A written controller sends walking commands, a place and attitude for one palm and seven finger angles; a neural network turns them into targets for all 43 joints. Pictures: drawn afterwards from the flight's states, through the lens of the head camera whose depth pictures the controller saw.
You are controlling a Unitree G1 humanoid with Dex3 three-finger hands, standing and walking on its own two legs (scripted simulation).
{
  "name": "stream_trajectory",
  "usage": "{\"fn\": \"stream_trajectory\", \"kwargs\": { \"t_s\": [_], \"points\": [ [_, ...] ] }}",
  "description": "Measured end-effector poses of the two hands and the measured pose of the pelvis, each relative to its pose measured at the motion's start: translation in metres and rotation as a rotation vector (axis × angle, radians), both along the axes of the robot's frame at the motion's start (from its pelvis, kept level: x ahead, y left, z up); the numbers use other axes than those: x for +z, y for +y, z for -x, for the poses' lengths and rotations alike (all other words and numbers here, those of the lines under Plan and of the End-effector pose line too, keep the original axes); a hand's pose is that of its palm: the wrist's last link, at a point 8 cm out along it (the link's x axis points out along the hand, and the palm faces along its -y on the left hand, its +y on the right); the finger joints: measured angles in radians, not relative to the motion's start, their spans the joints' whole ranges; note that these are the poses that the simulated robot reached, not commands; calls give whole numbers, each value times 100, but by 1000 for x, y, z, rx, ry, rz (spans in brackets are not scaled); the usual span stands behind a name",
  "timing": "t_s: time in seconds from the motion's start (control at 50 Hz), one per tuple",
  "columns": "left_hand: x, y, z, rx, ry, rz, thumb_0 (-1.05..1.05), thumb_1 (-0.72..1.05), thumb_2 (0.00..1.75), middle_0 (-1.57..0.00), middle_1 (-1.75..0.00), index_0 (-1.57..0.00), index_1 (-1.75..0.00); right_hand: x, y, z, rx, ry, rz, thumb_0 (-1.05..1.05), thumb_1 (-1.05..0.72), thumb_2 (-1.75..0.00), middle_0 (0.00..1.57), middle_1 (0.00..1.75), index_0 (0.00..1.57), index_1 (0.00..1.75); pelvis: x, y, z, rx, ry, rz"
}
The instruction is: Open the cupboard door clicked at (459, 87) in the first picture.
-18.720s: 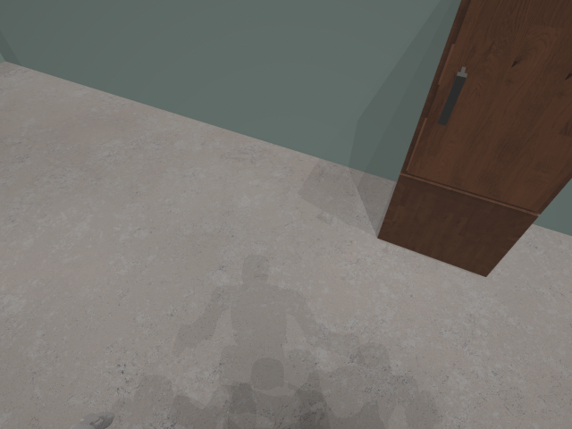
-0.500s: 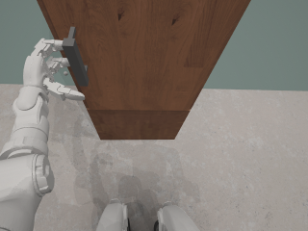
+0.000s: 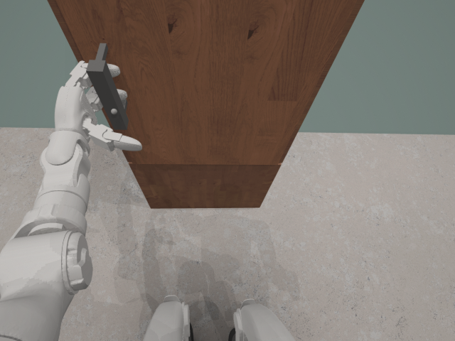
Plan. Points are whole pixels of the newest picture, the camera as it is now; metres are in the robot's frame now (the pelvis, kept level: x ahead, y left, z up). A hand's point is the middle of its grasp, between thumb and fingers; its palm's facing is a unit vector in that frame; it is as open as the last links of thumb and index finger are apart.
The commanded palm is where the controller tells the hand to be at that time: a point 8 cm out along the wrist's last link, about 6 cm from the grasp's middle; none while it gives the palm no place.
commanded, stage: slide the fingers in behind the handle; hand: left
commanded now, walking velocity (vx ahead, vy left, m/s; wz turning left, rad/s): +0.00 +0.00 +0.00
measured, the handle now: (112, 89) +0.55 +0.17 +0.07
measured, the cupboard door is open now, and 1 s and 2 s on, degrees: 0 0 18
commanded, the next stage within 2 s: close the thumb around the handle in 0.52 s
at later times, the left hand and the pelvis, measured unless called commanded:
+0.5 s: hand (113, 114) +0.49 +0.16 +0.07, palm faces -0.02 -1.00 -0.03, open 14.0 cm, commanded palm +0.47 +0.21 +0.07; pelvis +0.00 +0.00 +0.00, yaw +0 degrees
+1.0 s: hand (118, 113) +0.49 +0.16 +0.07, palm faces -0.03 -1.00 -0.03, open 9.9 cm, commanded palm +0.47 +0.20 +0.07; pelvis +0.00 +0.01 +0.00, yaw +0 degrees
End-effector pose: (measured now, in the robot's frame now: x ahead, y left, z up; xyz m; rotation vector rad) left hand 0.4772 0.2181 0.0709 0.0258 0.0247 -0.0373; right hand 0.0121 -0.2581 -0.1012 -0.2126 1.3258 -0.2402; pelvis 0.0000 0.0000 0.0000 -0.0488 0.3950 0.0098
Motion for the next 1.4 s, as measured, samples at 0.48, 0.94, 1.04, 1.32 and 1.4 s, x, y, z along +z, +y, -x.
{"fn": "stream_trajectory", "kwargs": {
  "t_s": [0.48,0.94,1.04,1.32,1.4],
  "points": [
    [2,-2,8,16,-9,-1,-1,-50,30,-30,-120,-30,-120,0,-2,0,3,-18,0,0,-91,-89,20,30,20,30,0,-1,4,2,-11,-4],
    [2,-7,5,3,-22,-5,-1,-6,49,-33,-125,-33,-124,-2,6,3,2,-9,-5,0,-91,-89,20,30,20,30,-1,5,4,2,-6,1],
    [1,-9,4,5,-9,-5,0,20,60,-35,-128,-35,-127,-3,7,5,0,1,-9,0,-91,-89,20,30,20,30,-1,5,4,3,-5,0],
    [0,-12,4,7,-14,4,1,69,82,-39,-134,-37,-134,-2,2,5,-1,1,-1,0,-91,-89,20,30,20,30,-1,2,4,2,-5,-2],
    [0,-12,4,7,-13,0,1,68,82,-40,-135,-37,-134,-3,-1,4,3,-1,4,0,-91,-89,20,30,20,30,-2,0,5,5,-4,-2]
  ]
}}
